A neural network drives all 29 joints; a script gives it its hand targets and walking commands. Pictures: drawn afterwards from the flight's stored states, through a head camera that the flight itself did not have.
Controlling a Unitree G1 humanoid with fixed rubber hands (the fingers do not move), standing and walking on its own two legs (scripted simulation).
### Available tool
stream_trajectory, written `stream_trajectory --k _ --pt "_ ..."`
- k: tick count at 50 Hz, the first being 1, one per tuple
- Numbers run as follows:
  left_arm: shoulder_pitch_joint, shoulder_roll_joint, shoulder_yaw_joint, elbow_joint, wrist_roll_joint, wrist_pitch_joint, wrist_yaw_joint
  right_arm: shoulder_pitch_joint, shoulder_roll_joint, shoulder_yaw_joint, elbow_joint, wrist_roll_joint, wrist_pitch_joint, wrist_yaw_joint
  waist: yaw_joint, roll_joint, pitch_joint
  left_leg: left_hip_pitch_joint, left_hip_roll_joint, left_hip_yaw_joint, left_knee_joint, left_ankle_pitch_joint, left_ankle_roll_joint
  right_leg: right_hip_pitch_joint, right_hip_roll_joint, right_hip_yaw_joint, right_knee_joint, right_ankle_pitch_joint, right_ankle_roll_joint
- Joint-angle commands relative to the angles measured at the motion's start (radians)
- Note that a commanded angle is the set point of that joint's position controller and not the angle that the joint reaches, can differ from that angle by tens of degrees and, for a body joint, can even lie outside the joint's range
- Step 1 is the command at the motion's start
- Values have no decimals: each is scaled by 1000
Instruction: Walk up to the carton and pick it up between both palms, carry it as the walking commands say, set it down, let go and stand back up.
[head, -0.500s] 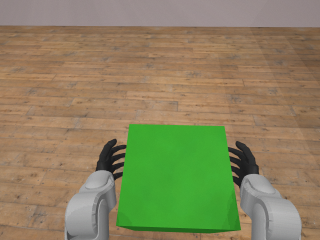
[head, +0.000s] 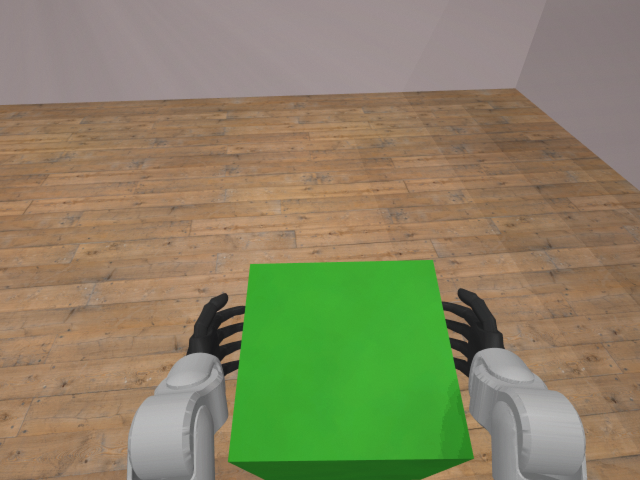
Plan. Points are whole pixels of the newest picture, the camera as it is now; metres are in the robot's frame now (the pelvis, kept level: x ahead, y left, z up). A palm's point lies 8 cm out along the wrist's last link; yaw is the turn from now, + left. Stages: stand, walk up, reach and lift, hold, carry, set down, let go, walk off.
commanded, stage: carry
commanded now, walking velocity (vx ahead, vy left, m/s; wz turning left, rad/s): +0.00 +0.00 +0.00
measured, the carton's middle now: (342, 381) +0.26 +0.00 +0.01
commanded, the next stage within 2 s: none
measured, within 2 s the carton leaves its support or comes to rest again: neither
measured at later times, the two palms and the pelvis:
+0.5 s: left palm (212, 386) +0.21 +0.15 +0.09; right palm (509, 447) +0.16 -0.15 +0.09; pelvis -0.06 +0.05 +0.00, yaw -11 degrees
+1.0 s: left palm (169, 448) +0.15 +0.17 +0.10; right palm out of the picture +0.10 -0.12 +0.10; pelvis -0.12 +0.06 +0.00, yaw -9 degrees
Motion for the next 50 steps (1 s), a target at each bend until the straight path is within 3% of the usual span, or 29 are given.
stream_trajectory --k 1,2,3,4,5,6,7,9,12,18,19,20,21,22,23,24,25,26,27,28,30,31,32,35,36,38,44,48,50 --pt "-373 -756 -607 -74 -298 6 -122 -275 774 544 3 270 -5 117 -30 23 -113 351 84 -35 -415 19 32 -121 -76 86 -36 -280 33" --pt "-409 -774 -623 -92 -302 8 -122 -291 771 539 -6 266 -11 119 -47 307 -86 348 336 -299 -524 -78 96 -247 22 -67 298 -337 64" --pt "-457 -786 -637 -119 -302 5 -122 -306 781 539 -12 267 -17 128 -23 395 -47 206 489 -367 -536 -23 152 -290 4 -100 533 -426 69" --pt "-507 -796 -636 -129 -311 4 -123 -357 799 551 -36 274 -24 133 -21 321 -23 85 496 -317 -511 48 215 -239 -49 -70 683 -392 71" --pt "-523 -820 -649 -129 -316 -1 -124 -377 817 559 -70 275 -31 137 -9 210 -13 31 415 -247 -478 127 206 -186 -78 -56 755 -302 59" --pt "-526 -832 -645 -111 -312 -5 -121 -409 814 566 -86 282 -34 144 3 134 10 8 332 -163 -466 169 155 -160 -75 -58 757 -264 51" --pt "-496 -861 -639 -84 -316 -12 -116 -407 807 562 -111 289 -38 149 2 109 3 45 274 -67 -443 225 114 -170 -67 -78 757 -259 42" --pt "-462 -868 -636 -84 -308 -16 -100 -386 800 554 -127 302 -40 155 -8 185 -20 170 250 -22 -373 373 111 -212 -45 -107 706 -263 47" --pt "-388 -814 -623 -69 -271 -4 -74 -331 739 531 -115 295 -29 144 -15 265 -74 257 243 -45 -298 682 158 -155 -18 -165 521 -328 60" --pt "-295 -790 -600 -66 -259 23 -63 -271 723 536 -98 291 2 143 -32 322 -160 389 267 -80 -226 909 216 -62 -2 -214 166 -373 30" --pt "-299 -806 -605 -83 -262 18 -64 -297 733 547 -129 303 -3 145 -29 312 -172 415 261 -63 -212 898 208 -39 1 -220 80 -330 22" --pt "-296 -808 -595 -82 -258 15 -66 -319 733 553 -137 303 -5 145 -21 259 -178 376 260 -52 -199 844 191 27 -10 -218 -25 -231 16" --pt "-317 -826 -602 -116 -272 8 -70 -323 769 570 -138 316 -9 145 -17 242 -228 350 259 -32 -175 745 164 139 -40 -219 -138 -95 7" --pt "-314 -820 -589 -114 -270 4 -73 -315 769 578 -133 312 -11 143 -16 166 -243 269 238 -17 -159 669 128 257 -95 -175 -151 -32 -3" --pt "-314 -833 -597 -134 -279 -5 -81 -337 780 598 -169 315 -20 142 -18 58 -248 163 200 -5 -118 503 96 364 -172 -91 -107 211 -5" --pt "-349 -856 -607 -149 -292 -16 -90 -375 803 619 -199 316 -26 144 -25 -71 -256 9 141 33 -88 247 73 481 -242 -34 6 577 -35" --pt "-361 -861 -614 -135 -298 -13 -97 -378 800 616 -186 312 -24 142 -25 -104 -240 -83 105 44 -55 36 63 521 -293 -6 53 718 -71" --pt "-349 -847 -605 -113 -297 -9 -101 -359 791 612 -162 298 -20 135 -25 -118 -225 -67 95 30 -47 21 71 483 -308 -32 61 731 -80" --pt "-365 -862 -622 -141 -310 -20 -103 -360 802 636 -188 301 -19 141 -27 -117 -214 -5 89 45 -131 113 71 403 -295 -54 56 646 -84" --pt "-324 -842 -588 -96 -289 -14 -103 -364 799 640 -159 305 -12 142 -29 -123 -171 44 91 52 -176 208 69 320 -256 -80 40 486 -61" --pt "-339 -845 -595 -118 -295 -18 -109 -403 816 643 -179 316 -14 144 -26 -48 -182 125 123 11 -188 357 89 255 -201 -113 57 298 -36" --pt "-351 -827 -600 -141 -292 -18 -108 -377 809 640 -165 314 -10 146 -24 -32 -161 138 142 -5 -201 382 95 214 -192 -111 63 193 -30" --pt "-334 -830 -594 -106 -289 -9 -106 -364 803 631 -142 314 -7 145 -21 31 -168 133 151 -22 -226 391 104 208 -181 -112 61 79 -29" --pt "-362 -765 -577 -94 -265 7 -101 -355 761 599 -84 303 6 146 -15 80 -103 116 163 -56 -307 230 122 154 -171 -101 26 -151 -29" --pt "-370 -744 -576 -74 -260 15 -97 -318 738 569 -28 285 14 145 -15 137 -63 102 162 -71 -334 149 123 93 -169 -83 21 -223 -33" --pt "-412 -744 -590 -72 -271 26 -97 -311 737 540 0 272 15 143 -14 188 -8 73 171 -95 -390 41 120 72 -148 -97 13 -273 -30" --pt "-437 -778 -549 7 -282 30 -111 -411 759 554 -42 269 11 130 -10 34 19 27 149 -86 -408 -45 114 79 -138 -102 -35 -394 -26" --pt "-466 -822 -570 -34 -317 14 -121 -425 807 583 -80 280 0 133 -10 8 -56 102 137 -65 -356 65 118 97 -161 -85 -62 -355 -26" --pt "-451 -819 -562 -31 -305 14 -117 -434 808 590 -89 285 3 131 -11 25 -67 99 138 -69 -356 48 121 102 -169 -83 -57 -367 -24"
